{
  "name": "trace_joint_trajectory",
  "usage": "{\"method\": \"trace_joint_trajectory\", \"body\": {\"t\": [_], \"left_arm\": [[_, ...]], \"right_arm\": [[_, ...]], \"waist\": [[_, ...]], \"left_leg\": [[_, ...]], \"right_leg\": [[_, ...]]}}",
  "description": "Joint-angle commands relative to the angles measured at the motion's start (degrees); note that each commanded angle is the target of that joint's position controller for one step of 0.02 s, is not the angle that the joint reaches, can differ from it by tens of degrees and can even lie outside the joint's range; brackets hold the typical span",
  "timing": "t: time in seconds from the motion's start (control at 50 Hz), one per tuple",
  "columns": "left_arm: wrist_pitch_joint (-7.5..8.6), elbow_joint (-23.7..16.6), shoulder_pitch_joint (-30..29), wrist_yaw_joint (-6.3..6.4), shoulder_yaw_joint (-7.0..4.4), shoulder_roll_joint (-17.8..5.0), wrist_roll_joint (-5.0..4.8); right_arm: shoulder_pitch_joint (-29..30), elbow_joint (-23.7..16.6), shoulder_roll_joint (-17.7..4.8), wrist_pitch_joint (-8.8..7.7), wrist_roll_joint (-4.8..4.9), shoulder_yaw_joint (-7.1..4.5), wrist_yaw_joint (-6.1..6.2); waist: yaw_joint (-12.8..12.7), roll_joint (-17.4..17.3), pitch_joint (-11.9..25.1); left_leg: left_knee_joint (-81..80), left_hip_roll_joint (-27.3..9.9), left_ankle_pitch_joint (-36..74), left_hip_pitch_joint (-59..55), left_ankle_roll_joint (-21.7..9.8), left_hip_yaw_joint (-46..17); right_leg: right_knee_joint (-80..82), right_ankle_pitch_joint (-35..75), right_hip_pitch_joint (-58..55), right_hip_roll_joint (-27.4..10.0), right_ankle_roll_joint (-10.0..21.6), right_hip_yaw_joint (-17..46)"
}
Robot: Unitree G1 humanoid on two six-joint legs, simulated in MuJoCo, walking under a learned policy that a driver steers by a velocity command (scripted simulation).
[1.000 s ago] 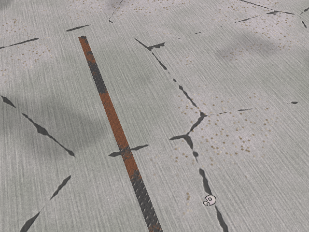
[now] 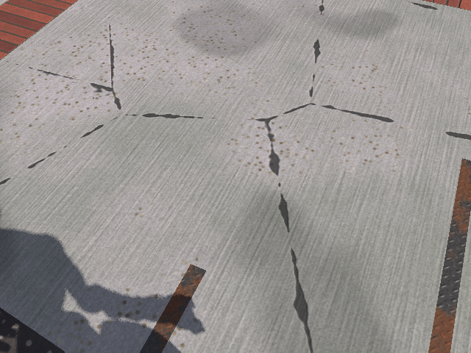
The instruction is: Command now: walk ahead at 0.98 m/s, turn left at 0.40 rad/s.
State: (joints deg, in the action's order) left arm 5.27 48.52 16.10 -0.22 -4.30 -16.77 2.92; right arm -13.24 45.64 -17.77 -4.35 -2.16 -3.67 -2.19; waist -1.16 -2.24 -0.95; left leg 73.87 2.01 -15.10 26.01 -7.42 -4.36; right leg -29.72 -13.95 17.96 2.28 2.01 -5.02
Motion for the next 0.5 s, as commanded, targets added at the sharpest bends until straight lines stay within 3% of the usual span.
{"method": "trace_joint_trajectory", "body": {"t": [0.02,0.08,0.12,0.14,0.16,0.2,0.22,0.24,0.26,0.28,0.3,0.32,0.34,0.36,0.38,0.42,0.46,0.5], "left_arm": [[2.54,0.71,5.34,-0.8,0.82,-0.31,-1.04],[2.99,1.48,7.28,-0.95,0.78,-2.25,-2.05],[3.01,0.87,7.26,-1.03,0.6,-3.13,-2.58],[3.13,0.99,8.48,-1.04,0.27,-4.99,-2.93],[3.14,1.17,9.58,-1.08,-0.13,-7.1,-3.06],[2.65,1.94,11.84,-1.08,-0.34,-8.97,-3.13],[2.34,2.45,13.05,-0.96,-0.38,-9.79,-3.06],[1.83,2.92,13.62,-0.74,-0.56,-10.92,-2.81],[1.42,2.77,12.85,-0.59,-0.62,-11.03,-2.95],[1.38,1.32,11.97,-0.74,0.17,-7.36,-2.84],[1.25,-1.05,17.79,-0.65,2.1,2.99,-4.8],[0.82,-2.37,13.89,-0.32,1.13,-2.1,-5.18],[0.26,-3.14,7.51,-0.41,0.57,-3.51,-4.39],[-0.08,-3.31,5.11,-0.97,0.73,-2.52,-3.7],[-0.85,-2.9,4.86,-1.46,0.65,-1.74,-3.15],[-2.92,-3.33,4.65,-2.23,0.76,0.75,-1.87],[-4.3,-5.82,-0.13,-3.02,0.98,1.71,-1.33],[-4.51,-8.37,-5.13,-3.79,1.46,1.96,-1.36]], "right_arm": [[1.27,-5.96,2.31,0.55,-0.94,1.97,-1.2],[10.89,-10.91,0.33,0.22,-1.76,2.78,-1.71],[16.63,-12.65,1.21,-0.54,-0.87,3.98,-2.64],[18.32,-12.91,1.85,-0.78,-0.32,4.38,-3.0],[19.06,-12.99,1.35,-0.88,0.04,4.36,-2.91],[19.53,-12.81,-0.84,-1.05,-0.01,3.71,-1.84],[17.02,-12.04,-2.29,-1.24,-0.36,3.05,-1.04],[9.67,-9.9,-4.07,-1.48,-0.62,2.12,-0.17],[-0.55,-6.83,-5.93,-1.67,-0.99,1.06,0.84],[-10.14,-5.39,-10.45,-1.83,-2.28,-0.51,2.2],[-12.94,-5.19,-14.05,-1.87,-4.23,-1.45,2.5],[-11.84,-5.3,-11.85,-1.16,-2.1,-1.6,2.17],[-6.28,-4.9,-7.03,-1.33,-1.41,-0.59,2.02],[-3.59,-4.45,-4.22,-1.66,-1.03,-0.12,1.73],[-2.71,-3.83,-2.84,-1.88,-0.96,0.12,1.73],[-4.39,-1.51,-0.14,-2.75,0.22,0.77,1.59],[-4.99,0.36,0.62,-3.61,1.48,0.8,1.46],[-5.04,1.29,1.41,-4.13,1.37,1.07,1.39]], "waist": [[1.67,5.21,-1.65],[2.41,3.89,-5.52],[1.34,2.65,-6.72],[0.63,3.12,-6.3],[0.43,3.7,-6.13],[0.24,4.18,-4.51],[1.34,5.26,-1.46],[4.81,6.55,3.73],[9.73,6.72,8.97],[13.38,3.22,15.35],[8.23,-10.07,24.36],[9.16,-9.0,24.37],[7.21,-4.55,12.38],[5.8,-1.99,6.85],[4.04,-2.13,4.54],[1.4,-2.98,1.38],[0.34,-3.15,-1.08],[-0.2,-2.78,-3.31]], "left_leg": [[-2.88,-5.34,1.06,15.42,0.62,-5.27],[-14.26,-8.0,7.98,20.27,2.58,0.04],[-29.3,-6.88,15.76,8.31,3.69,4.48],[-32.06,-5.27,17.79,1.34,3.89,6.73],[-33.91,-4.43,18.53,-1.51,3.98,7.27],[-38.84,-2.64,16.35,-2.93,3.62,7.66],[-40.73,-0.9,12.9,-6.52,3.2,7.62],[-42.06,0.97,9.09,-14.84,2.59,7.67],[-42.78,-0.17,8.46,-27.81,2.35,6.92],[-42.6,-11.49,-4.77,-41.4,1.73,-3.79],[-47.9,-29.47,-20.0,-54.58,-1.32,-30.56],[-57.43,-29.4,-27.01,-48.21,-2.27,-40.88],[-58.09,-25.5,-23.13,-39.16,-1.18,-30.18],[-58.7,-23.28,-12.59,-31.93,-0.6,-21.73],[-59.83,-21.04,-5.22,-27.32,0.42,-15.3],[-61.33,-18.93,3.8,-21.87,1.98,-5.9],[-64.02,-18.28,9.02,-21.25,2.48,0.48],[-65.39,-15.6,17.81,-19.3,3.77,8.87]], "right_leg": [[20.76,-8.07,-8.15,-16.19,8.1,23.69],[25.37,0.13,-6.95,-14.39,9.77,18.14],[27.94,9.04,0.14,-10.42,8.2,11.96],[29.77,14.67,2.58,-10.82,8.21,11.32],[29.93,19.71,0.9,-11.77,8.37,11.46],[24.67,33.38,-8.35,-12.47,8.01,10.9],[17.98,44.29,-12.8,-12.53,7.25,10.43],[7.08,50.65,-14.23,-12.05,6.51,9.91],[-6.7,45.98,-8.85,-9.98,5.71,9.23],[-24.71,27.9,3.27,-6.55,5.31,8.16],[-45.67,-13.78,20.17,-2.03,4.51,7.96],[-51.33,-9.11,24.43,-2.6,5.58,9.39],[-50.02,-2.73,27.46,-5.44,5.53,9.23],[-47.16,-0.18,26.69,-7.16,5.07,8.98],[-45.81,0.15,24.78,-8.24,4.49,8.95],[-44.55,0.08,23.1,-9.87,3.85,8.54],[-43.74,2.72,27.16,-10.82,3.33,7.47],[-39.47,9.26,27.67,-10.2,3.45,5.07]]}}
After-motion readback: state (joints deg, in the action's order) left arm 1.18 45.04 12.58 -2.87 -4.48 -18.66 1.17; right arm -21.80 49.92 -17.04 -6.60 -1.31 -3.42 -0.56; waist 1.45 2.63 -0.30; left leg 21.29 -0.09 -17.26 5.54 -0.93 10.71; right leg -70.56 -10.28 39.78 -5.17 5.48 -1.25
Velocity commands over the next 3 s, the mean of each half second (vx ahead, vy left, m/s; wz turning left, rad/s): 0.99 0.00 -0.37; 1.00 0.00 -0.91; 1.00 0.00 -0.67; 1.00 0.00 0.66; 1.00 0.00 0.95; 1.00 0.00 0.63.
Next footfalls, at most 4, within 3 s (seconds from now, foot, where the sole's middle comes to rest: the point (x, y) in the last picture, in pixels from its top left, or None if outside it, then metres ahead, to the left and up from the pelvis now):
0.28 left None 0.45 0.13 -0.77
0.72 right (293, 244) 0.82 -0.14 -0.77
1.14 left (318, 146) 1.25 -0.26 -0.77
1.58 right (439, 153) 1.22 -0.71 -0.77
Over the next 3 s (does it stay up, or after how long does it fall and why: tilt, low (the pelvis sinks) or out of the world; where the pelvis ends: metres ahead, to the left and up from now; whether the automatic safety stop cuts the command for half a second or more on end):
stays up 2.24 -1.13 -0.01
